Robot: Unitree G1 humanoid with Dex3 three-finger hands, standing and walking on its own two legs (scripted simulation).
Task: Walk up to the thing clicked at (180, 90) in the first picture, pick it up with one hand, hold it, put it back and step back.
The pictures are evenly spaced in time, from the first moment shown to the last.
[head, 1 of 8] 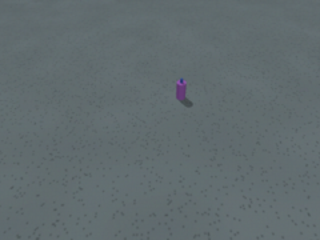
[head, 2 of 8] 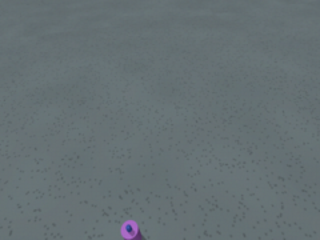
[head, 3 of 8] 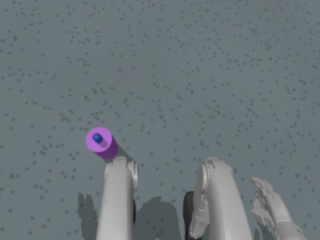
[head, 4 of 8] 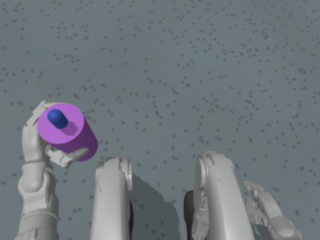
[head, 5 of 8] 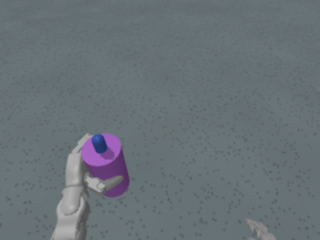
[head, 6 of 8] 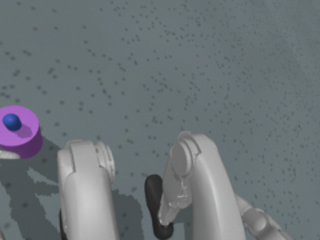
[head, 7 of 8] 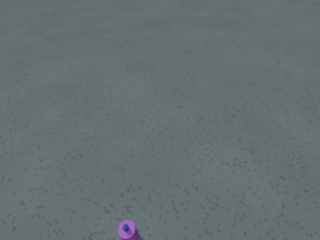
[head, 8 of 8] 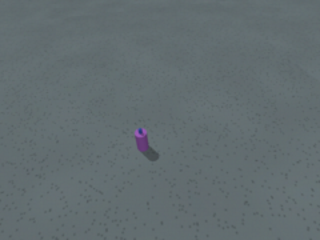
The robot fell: no
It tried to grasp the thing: yes
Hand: left
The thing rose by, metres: 0.67
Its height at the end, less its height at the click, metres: +0.00
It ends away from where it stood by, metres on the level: 0.02
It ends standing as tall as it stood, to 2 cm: yes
